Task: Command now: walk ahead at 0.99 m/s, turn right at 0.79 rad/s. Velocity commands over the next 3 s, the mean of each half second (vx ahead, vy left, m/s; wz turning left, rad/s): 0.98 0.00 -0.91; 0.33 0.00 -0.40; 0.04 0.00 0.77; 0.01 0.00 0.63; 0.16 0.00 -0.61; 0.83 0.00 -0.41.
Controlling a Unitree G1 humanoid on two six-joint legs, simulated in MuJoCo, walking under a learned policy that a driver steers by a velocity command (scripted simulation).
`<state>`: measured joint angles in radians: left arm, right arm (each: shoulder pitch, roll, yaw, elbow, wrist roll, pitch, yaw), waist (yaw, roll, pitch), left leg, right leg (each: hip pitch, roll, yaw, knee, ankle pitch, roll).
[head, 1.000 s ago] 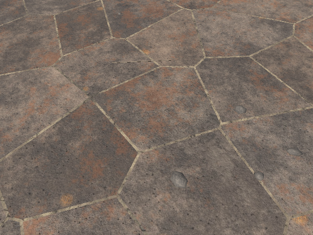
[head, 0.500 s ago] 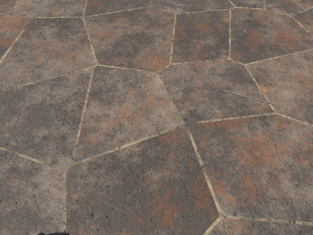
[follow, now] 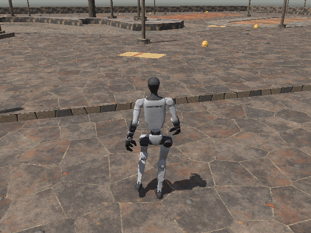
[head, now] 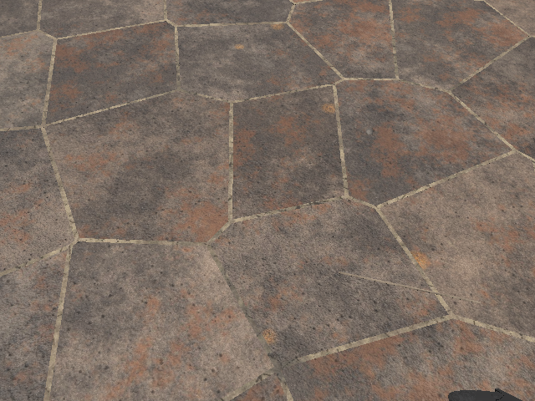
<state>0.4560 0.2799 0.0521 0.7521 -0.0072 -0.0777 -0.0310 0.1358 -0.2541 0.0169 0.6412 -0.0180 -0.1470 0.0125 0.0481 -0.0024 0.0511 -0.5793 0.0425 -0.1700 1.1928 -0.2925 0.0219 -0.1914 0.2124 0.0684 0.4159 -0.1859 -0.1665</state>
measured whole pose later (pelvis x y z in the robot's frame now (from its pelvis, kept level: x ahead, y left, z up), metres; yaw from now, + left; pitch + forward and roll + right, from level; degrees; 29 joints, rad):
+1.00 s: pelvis +0.68 -0.08 +0.00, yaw -38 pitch +0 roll -2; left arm 0.13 0.23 0.02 0.70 0.04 -0.03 0.00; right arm 0.22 -0.30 -0.03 0.73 0.02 0.00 -0.03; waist 0.00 0.05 0.06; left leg -0.60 0.12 -0.07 0.92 -0.23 -0.10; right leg -0.29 0.08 -0.08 0.42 -0.15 -0.10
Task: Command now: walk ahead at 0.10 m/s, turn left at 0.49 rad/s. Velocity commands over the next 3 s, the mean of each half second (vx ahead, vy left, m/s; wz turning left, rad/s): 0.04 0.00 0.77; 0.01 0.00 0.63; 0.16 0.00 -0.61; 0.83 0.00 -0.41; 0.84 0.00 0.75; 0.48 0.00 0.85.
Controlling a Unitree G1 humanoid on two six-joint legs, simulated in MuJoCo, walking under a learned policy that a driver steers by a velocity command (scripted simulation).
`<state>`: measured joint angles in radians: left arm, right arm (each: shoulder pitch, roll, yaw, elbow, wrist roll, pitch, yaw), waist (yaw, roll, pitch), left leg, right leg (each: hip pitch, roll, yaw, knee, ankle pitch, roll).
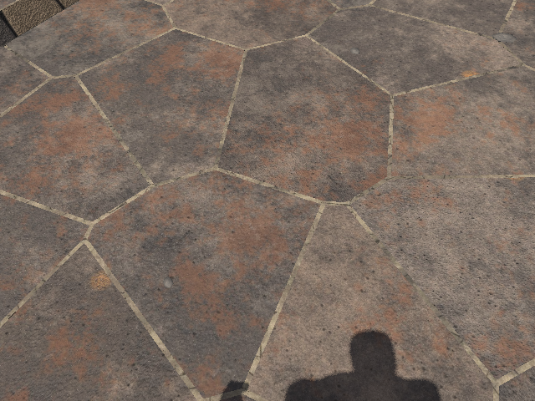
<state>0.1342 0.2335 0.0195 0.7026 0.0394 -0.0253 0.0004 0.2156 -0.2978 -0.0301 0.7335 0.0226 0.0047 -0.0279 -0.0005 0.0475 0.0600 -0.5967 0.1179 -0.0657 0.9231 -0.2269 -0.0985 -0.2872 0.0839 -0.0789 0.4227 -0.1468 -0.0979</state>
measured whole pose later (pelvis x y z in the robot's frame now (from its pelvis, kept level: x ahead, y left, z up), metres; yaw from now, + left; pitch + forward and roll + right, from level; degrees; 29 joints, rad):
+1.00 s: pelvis +0.11 +0.06 +0.01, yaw +44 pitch +1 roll +1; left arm 0.18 0.25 0.05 0.76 0.00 0.02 0.01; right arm 0.17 -0.30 -0.05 0.61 0.00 0.05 -0.03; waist 0.04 0.03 0.06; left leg -0.32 0.00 -0.09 0.72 -0.42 -0.09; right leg -0.26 0.00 0.05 0.45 -0.20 -0.01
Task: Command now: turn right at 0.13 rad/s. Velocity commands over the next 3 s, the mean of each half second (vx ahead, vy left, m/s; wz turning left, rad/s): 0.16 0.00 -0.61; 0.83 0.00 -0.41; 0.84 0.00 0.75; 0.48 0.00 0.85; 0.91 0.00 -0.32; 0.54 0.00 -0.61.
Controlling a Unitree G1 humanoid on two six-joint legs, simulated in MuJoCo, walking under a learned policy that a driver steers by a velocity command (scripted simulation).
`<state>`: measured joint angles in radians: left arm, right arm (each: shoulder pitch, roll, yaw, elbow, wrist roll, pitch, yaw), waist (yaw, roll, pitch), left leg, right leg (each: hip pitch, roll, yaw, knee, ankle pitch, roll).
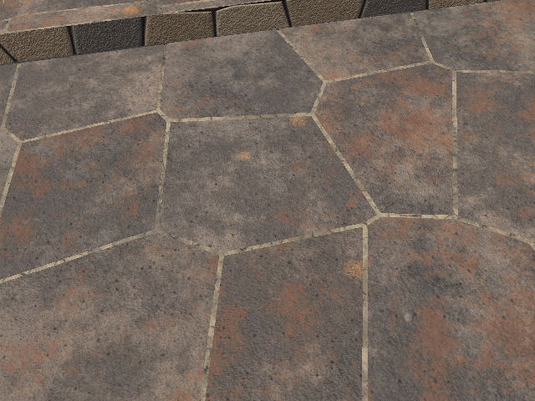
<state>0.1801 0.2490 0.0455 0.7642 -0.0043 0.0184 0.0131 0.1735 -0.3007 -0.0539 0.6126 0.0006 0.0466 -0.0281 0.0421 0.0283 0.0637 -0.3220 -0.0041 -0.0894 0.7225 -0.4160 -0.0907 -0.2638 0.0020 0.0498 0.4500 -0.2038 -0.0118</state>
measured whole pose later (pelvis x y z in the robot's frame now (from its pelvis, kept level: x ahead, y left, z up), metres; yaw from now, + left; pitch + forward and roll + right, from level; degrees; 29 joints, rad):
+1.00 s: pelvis +0.34 -0.23 -0.03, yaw -34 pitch +1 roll +3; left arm 0.34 0.28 0.01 0.78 -0.02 -0.08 0.00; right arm 0.18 -0.30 -0.06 0.68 0.02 -0.11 0.04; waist 0.00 -0.02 0.07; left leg -0.46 -0.13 0.04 0.59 -0.16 0.09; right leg -0.18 0.04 0.10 1.27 -0.36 -0.07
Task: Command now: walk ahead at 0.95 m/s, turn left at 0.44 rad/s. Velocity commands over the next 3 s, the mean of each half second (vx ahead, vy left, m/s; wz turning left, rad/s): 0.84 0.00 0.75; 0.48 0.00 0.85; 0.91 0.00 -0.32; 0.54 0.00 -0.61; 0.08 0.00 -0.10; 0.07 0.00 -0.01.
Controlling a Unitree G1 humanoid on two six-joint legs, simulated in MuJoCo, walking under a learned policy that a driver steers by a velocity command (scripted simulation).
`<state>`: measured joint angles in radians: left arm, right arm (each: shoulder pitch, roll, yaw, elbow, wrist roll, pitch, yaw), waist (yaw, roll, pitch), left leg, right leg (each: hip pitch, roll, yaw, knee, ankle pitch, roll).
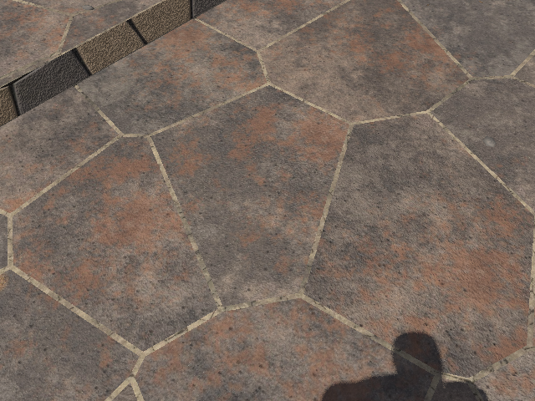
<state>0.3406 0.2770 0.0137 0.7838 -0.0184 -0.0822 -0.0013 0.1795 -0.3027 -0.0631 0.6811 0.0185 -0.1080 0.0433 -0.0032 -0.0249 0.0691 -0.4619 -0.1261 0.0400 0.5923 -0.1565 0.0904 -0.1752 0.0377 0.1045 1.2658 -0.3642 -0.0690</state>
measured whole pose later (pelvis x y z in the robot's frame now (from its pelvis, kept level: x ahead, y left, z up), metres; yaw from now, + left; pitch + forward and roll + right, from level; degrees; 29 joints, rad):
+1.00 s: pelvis +0.65 +0.08 +0.03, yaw +50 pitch -1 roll -2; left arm 0.07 0.32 0.04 0.68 0.01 -0.10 -0.01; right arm 0.34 -0.28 -0.03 0.64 0.01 -0.04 0.00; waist -0.07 -0.01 0.06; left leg -0.19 -0.12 -0.16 0.41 -0.19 0.10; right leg -0.58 -0.07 0.11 0.79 -0.09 0.05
